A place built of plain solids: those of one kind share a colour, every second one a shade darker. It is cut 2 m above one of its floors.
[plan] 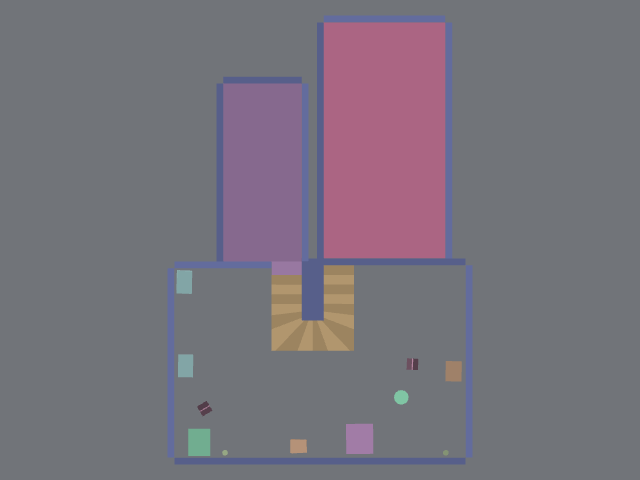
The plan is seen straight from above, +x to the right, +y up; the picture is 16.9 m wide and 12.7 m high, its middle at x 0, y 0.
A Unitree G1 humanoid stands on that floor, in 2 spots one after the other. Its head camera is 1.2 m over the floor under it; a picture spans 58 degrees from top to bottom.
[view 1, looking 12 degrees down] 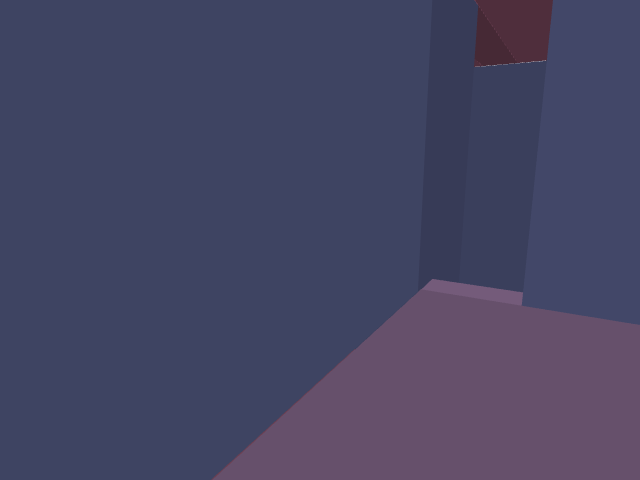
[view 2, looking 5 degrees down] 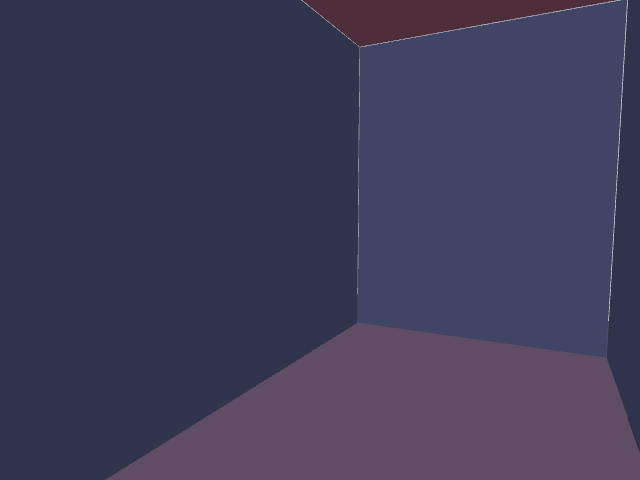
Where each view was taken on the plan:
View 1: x -1.52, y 2.98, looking -60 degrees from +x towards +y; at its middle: wall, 2.12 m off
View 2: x -0.91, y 0.23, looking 118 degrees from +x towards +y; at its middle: wall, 3.54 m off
